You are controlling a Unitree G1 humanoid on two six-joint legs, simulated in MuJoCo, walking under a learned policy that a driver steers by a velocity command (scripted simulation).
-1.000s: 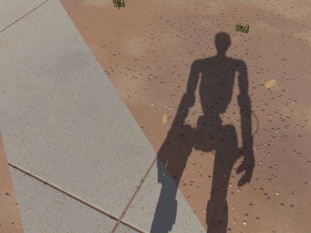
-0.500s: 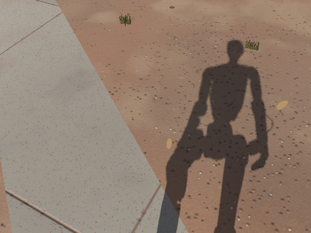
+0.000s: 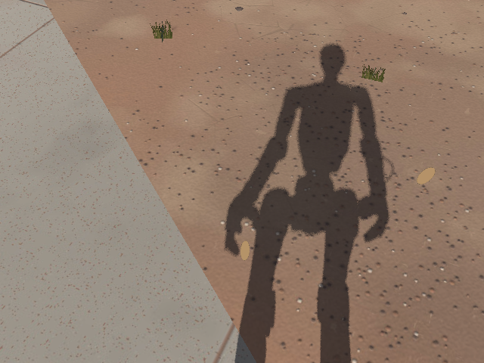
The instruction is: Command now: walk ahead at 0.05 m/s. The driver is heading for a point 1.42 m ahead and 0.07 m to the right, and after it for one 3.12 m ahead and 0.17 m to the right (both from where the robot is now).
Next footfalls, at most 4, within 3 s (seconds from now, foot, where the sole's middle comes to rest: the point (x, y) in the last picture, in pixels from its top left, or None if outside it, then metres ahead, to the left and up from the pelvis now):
0.06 right None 0.08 -0.14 -0.77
1.02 right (290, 345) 0.54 -0.11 -0.77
1.58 left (203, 254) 0.83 0.15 -0.77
2.14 right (271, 175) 1.16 -0.09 -0.77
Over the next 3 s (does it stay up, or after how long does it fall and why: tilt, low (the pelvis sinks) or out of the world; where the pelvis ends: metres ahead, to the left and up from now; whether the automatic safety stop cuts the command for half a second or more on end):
stays up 1.45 0.08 0.02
